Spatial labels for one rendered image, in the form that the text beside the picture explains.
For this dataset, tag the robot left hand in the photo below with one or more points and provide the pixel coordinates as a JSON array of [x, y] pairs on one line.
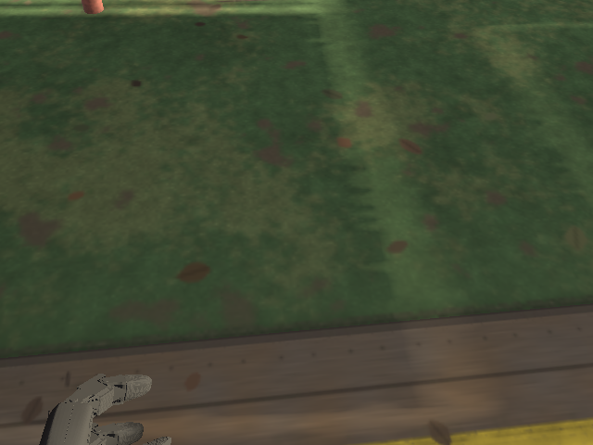
[[71, 421]]

